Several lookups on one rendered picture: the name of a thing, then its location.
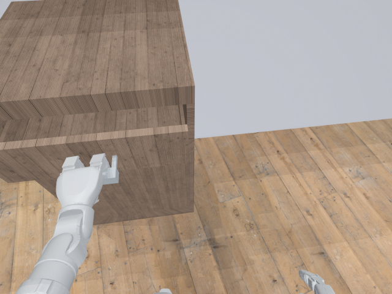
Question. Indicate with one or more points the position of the right robot hand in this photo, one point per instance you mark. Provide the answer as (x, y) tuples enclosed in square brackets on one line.
[(315, 282)]

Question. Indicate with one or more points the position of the left robot hand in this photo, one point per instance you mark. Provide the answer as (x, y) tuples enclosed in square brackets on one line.
[(78, 184)]

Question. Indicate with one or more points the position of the cabinet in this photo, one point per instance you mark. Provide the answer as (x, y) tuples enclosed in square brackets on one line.
[(66, 57)]

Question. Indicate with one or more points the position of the handle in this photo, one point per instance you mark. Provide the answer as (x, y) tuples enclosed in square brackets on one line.
[(111, 175)]

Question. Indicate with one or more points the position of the left robot forearm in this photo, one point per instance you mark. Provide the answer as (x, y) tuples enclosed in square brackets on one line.
[(58, 265)]

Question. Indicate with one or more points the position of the drawer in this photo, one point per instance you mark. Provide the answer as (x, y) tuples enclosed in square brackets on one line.
[(36, 148)]

